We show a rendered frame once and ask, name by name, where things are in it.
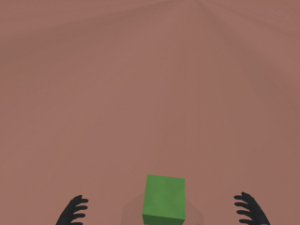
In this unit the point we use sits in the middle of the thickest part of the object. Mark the left robot hand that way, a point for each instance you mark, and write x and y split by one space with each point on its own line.
68 214

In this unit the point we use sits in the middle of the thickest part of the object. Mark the carton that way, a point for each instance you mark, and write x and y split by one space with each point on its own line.
164 201

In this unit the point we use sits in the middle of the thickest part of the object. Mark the right robot hand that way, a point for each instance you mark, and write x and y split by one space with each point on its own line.
256 213

